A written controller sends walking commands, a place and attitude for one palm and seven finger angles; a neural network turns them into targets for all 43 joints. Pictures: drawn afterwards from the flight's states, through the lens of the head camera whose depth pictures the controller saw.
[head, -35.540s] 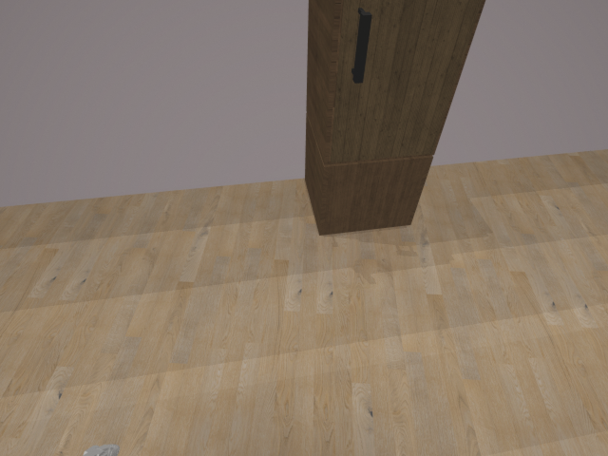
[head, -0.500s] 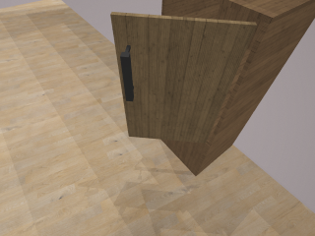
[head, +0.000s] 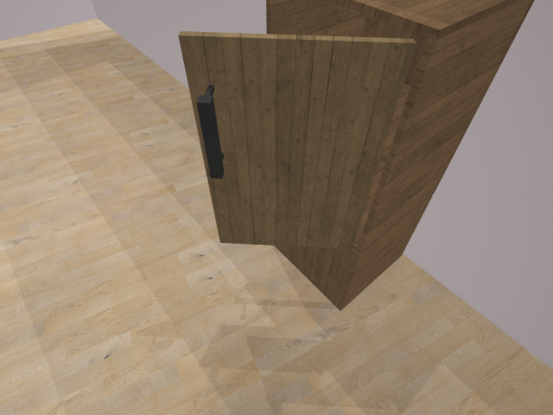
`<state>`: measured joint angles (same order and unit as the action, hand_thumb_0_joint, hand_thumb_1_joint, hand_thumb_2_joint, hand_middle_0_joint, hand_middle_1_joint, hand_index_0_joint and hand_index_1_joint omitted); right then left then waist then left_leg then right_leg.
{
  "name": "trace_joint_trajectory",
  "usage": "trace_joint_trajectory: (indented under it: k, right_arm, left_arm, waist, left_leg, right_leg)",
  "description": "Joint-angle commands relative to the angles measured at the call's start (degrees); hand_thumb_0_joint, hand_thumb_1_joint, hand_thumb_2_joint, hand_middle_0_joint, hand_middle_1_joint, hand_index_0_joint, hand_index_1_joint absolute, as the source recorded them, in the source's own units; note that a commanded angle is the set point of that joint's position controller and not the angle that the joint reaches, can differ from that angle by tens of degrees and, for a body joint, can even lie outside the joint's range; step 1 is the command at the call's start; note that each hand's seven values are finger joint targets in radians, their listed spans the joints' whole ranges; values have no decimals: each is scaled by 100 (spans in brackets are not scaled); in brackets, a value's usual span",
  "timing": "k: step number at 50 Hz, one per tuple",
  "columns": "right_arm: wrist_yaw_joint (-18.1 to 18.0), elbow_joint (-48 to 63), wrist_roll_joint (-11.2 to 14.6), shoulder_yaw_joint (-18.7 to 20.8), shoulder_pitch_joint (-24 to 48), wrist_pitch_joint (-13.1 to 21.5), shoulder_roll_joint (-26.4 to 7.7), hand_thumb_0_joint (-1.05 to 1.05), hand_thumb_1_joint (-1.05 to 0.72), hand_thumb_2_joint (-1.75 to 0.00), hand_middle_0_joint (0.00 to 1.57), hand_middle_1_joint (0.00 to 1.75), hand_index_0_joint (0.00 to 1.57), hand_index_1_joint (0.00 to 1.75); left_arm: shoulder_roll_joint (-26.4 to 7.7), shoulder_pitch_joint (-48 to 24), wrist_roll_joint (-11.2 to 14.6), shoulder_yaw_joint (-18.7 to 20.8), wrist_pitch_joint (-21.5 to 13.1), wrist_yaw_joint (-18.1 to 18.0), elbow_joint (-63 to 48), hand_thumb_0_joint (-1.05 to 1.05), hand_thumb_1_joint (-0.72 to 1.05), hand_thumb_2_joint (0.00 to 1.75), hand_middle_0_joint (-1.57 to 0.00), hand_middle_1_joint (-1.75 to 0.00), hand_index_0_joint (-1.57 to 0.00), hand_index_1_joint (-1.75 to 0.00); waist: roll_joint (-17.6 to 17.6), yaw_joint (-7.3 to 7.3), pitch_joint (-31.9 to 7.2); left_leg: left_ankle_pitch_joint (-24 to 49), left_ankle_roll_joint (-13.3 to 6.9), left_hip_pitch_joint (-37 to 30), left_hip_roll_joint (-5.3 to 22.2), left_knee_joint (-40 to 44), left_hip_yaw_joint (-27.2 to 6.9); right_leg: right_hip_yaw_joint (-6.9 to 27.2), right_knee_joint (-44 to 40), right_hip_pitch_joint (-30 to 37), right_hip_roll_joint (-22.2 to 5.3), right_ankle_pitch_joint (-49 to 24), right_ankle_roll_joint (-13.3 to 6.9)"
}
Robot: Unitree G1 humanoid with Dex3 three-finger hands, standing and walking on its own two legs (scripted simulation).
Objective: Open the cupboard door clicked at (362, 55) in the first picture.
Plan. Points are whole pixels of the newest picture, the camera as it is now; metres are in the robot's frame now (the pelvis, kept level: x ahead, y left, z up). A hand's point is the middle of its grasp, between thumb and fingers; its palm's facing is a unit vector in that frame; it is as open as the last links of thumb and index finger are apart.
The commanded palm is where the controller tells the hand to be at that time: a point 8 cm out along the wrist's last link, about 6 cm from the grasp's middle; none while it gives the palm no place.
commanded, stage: look again from close up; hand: left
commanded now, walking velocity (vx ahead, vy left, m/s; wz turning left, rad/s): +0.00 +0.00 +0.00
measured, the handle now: (213, 133) +0.60 +0.16 +0.07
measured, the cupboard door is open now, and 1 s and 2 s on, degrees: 47 47 47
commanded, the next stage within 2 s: raise the hand with hooked fingers in 0.60 s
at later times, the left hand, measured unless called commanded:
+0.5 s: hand out of the picture +0.05 +0.21 -0.17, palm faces -0.02 -0.97 -0.23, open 7.4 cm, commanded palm none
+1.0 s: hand (136, 360) +0.20 +0.21 -0.02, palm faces +0.04 -1.00 -0.06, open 8.0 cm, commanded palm +0.14 +0.27 -0.04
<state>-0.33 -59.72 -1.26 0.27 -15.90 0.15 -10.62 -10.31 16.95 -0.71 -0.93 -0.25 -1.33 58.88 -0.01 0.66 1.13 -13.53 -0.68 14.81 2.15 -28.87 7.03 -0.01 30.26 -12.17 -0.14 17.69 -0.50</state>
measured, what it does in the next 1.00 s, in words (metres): stands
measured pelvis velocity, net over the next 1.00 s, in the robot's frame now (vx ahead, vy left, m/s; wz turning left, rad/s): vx -0.01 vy -0.01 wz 0.06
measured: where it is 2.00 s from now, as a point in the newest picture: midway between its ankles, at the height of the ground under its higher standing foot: outside the picture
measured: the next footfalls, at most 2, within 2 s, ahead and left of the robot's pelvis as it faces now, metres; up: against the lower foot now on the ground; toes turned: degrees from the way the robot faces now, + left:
none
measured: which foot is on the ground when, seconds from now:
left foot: down 0.00-1.00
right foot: down 0.00-1.00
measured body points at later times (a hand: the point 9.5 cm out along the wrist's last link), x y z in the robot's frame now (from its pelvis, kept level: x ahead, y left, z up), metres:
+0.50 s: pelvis +0.02 +0.01 +0.00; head +0.03 +0.01 +0.45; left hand +0.05 +0.26 -0.15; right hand +0.06 -0.24 -0.14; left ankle +0.02 +0.11 -0.74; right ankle -0.02 -0.11 -0.74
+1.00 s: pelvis -0.01 -0.01 -0.05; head +0.02 +0.00 +0.40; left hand +0.19 +0.26 -0.01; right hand +0.19 -0.25 -0.11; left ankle +0.02 +0.11 -0.74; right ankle -0.01 -0.11 -0.74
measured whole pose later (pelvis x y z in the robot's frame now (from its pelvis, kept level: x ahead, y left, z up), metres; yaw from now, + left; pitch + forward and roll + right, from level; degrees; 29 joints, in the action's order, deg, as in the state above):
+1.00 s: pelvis -0.01 -0.01 -0.05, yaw +3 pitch +10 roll +0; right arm -0.5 -36.0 0.7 3.2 -10.7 14.7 -13.9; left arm -13.7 15.7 15.3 13.7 -30.6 21.6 16.4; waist 1.0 0.9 -6.7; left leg -20.4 -0.4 40.0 2.0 -51.8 3.2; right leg -3.3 53.7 -35.8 -1.4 27.6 -0.6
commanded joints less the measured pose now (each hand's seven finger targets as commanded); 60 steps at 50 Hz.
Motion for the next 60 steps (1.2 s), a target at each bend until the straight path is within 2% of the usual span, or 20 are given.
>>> trace_joint_trajectory:
  k: [1,12,34,35,36,37,38,39,40,42,43,44,45,47,49,50,53,54,56,60]
  right_arm:
    - [-47,183,39,100,17,178,-661,0,-90,-90,20,30,20,30]
    - [-81,-61,47,133,119,201,-768,0,-90,-90,20,30,20,30]
    - [-87,-78,54,173,658,221,-1090,0,-90,-90,20,30,20,30]
    - [-65,277,123,162,677,159,-942,0,-90,-90,20,30,20,30]
    - [-275,2106,432,347,243,908,-1475,0,-90,-90,20,30,20,30]
    - [-496,1993,331,234,665,1430,-1123,0,-90,-90,20,30,20,30]
    - [-445,1952,394,237,690,1566,-866,0,-90,-90,20,30,20,30]
    - [-393,1875,426,331,361,1580,-880,0,-90,-90,20,30,20,30]
    - [-363,2133,309,434,438,1623,-1070,0,-90,-90,20,30,20,30]
    - [-304,2304,184,525,496,1583,-1108,0,-90,-90,20,30,20,30]
    - [-225,2469,227,561,574,1578,-1096,0,-90,-90,20,30,20,30]
    - [-157,2579,204,573,652,1577,-1091,0,-90,-90,20,30,20,30]
    - [-101,2770,203,586,766,1613,-1121,0,-90,-90,20,30,20,30]
    - [-15,3104,236,608,890,1737,-1167,0,-90,-90,20,30,20,30]
    - [-9,3465,300,608,874,1793,-1242,0,-90,-90,20,30,20,30]
    - [-48,3609,345,557,890,1791,-1206,0,-90,-90,20,30,20,30]
    - [-224,3802,365,446,678,1776,-1203,0,-90,-90,20,30,20,30]
    - [-275,3810,370,414,599,1778,-1166,0,-90,-90,20,30,20,30]
    - [-376,3655,365,346,486,1789,-1156,0,-90,-90,20,30,20,30]
    - [-504,3446,365,256,360,1869,-1196,0,-90,-90,20,30,20,30]
  left_arm:
    - [-837,131,-7,175,-154,-59,-217,0,90,90,-20,-30,-20,-30]
    - [-886,24,-12,199,-135,-47,-5,0,90,90,-20,-30,-20,-30]
    - [-1181,-263,-38,227,-150,-29,74,0,90,90,-20,-30,-20,-30]
    - [-708,208,-57,122,-129,-277,203,0,90,90,-20,-30,-20,-30]
    - [-2608,-4030,940,1751,-1287,-270,-8288,0,88,89,-20,-32,-20,-32]
    - [-2085,-1009,524,1544,-1128,-360,-6807,0,85,88,-20,-33,-20,-33]
    - [-783,535,827,837,-511,-400,-6028,0,83,87,-21,-34,-21,-34]
    - [-327,253,959,793,-546,-266,-5875,0,81,86,-21,-36,-21,-36]
    - [-532,-54,1053,1028,-839,-88,-5897,0,78,85,-21,-37,-21,-37]
    - [-442,925,1221,1425,-1546,447,-4783,0,74,83,-21,-40,-21,-40]
    - [-323,1454,1298,1480,-1914,854,-4163,0,71,82,-21,-42,-21,-42]
    - [-304,1503,1416,1525,-2370,1264,-4079,0,69,81,-22,-43,-22,-43]
    - [-331,1408,1513,1489,-2815,1695,-4137,0,67,80,-22,-45,-22,-45]
    - [-879,997,1651,1790,-3514,2489,-4315,0,62,78,-22,-48,-22,-48]
    - [-1490,529,1931,2278,-3612,3078,-4721,0,57,76,-22,-51,-22,-51]
    - [-1499,289,2094,2300,-3498,3190,-4863,0,55,75,-22,-53,-22,-53]
    - [-1776,-694,2536,2489,-3236,3106,-6022,0,48,72,-23,-57,-23,-57]
    - [-1801,-957,2521,2431,-3188,3021,-6438,0,46,71,-23,-58,-23,-58]
    - [-1649,-1299,2365,2162,-3102,2847,-6622,0,41,69,-24,-62,-24,-62]
    - [-1724,-1472,2121,1901,-2745,2799,-6558,0,32,65,-24,-68,-24,-68]
  waist:
    - [57,-71,79]
    - [-106,-93,41]
    - [46,-88,-152]
    - [-315,-85,196]
    - [-718,396,-2646]
    - [-1509,-230,-2416]
    - [-1512,-23,-1683]
    - [-689,221,-898]
    - [-334,234,-388]
    - [764,45,-227]
    - [892,-169,-160]
    - [1066,-267,-422]
    - [972,-325,-672]
    - [508,-344,-1228]
    - [-43,-430,-1873]
    - [113,-389,-1867]
    - [-247,-237,-2035]
    - [-353,-156,-2128]
    - [-350,70,-1761]
    - [-577,216,-1592]
  left_leg:
    - [196,-126,-236,443,587,-613]
    - [381,-146,-400,542,701,-627]
    - [1192,-158,-874,612,715,-581]
    - [1450,41,-492,719,-322,-319]
    - [2565,1,-1691,-132,290,-710]
    - [3567,-127,-2364,180,296,-781]
    - [3401,102,-1768,177,301,-754]
    - [3071,67,-1355,206,131,-754]
    - [2387,54,-756,100,-143,-818]
    - [1438,98,407,-60,-675,-754]
    - [1254,136,874,-152,-952,-684]
    - [979,158,1296,-192,-1275,-643]
    - [731,148,1636,-234,-1600,-599]
    - [352,121,2129,-268,-2137,-597]
    - [158,49,2302,-302,-2477,-547]
    - [-367,24,2370,-299,-2473,-547]
    - [-630,-72,2469,-228,-2734,-616]
    - [-636,-102,2393,-173,-2752,-646]
    - [-669,-138,2343,-99,-2745,-742]
    - [-628,-165,2238,-70,-2668,-844]
  right_leg:
    - [624,-756,-345,-495,-475,-220]
    - [561,-731,-238,-497,-801,-205]
    - [576,-753,-82,-572,-1639,-146]
    - [691,-898,-256,-859,-2165,46]
    - [-87,-167,422,-194,-2872,-207]
    - [-166,256,-46,-30,-1941,-213]
    - [-487,207,-548,-40,-873,-112]
    - [-495,9,-934,-24,-922,-24]
    - [-561,-70,-1193,4,-1009,7]
    - [-752,391,-1721,100,-1077,3]
    - [-721,712,-1847,88,-1130,-44]
    - [-685,1118,-2082,79,-1023,-68]
    - [-581,1459,-2296,63,-925,-88]
    - [-309,1905,-2538,-3,-608,-128]
    - [27,2074,-2527,-56,-244,-138]
    - [74,1918,-2705,-33,601,-91]
    - [464,1689,-2735,-14,1287,-27]
    - [498,1634,-2729,-6,1305,-22]
    - [386,1622,-2961,63,1221,-37]
    - [288,1565,-3027,99,944,-39]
